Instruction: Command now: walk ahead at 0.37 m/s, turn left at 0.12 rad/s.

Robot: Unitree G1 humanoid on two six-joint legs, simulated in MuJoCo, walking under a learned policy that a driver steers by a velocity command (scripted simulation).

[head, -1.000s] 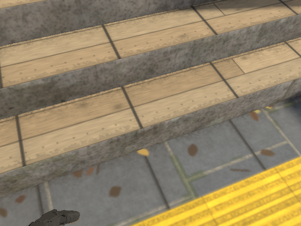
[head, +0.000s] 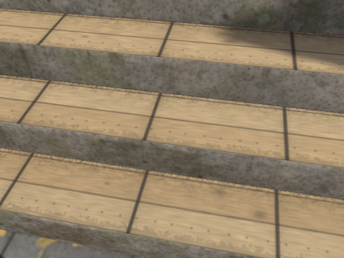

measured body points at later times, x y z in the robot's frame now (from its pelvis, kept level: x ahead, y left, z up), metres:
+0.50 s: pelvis +0.18 +0.04 +0.00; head +0.20 +0.06 +0.45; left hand +0.18 +0.30 -0.15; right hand +0.33 -0.20 -0.12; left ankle +0.23 +0.12 -0.74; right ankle +0.05 -0.09 -0.67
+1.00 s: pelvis +0.39 +0.00 -0.01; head +0.43 -0.01 +0.44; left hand +0.67 +0.14 -0.09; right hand +0.23 -0.20 -0.14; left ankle +0.23 +0.12 -0.74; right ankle +0.46 -0.13 -0.45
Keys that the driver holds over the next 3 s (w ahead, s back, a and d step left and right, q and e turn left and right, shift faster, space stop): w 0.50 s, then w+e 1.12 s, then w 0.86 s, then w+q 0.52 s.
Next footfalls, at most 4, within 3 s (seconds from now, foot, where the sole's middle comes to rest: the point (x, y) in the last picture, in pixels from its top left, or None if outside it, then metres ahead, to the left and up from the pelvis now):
0.38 left None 0.27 0.12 -0.78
1.08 right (230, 216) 0.64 -0.16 -0.60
1.62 left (220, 123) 0.93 -0.14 -0.42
2.16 right None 1.10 -0.61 -0.24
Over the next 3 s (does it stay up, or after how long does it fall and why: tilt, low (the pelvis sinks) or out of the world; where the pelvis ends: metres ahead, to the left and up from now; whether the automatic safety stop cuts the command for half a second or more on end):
stays up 1.35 -0.62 0.67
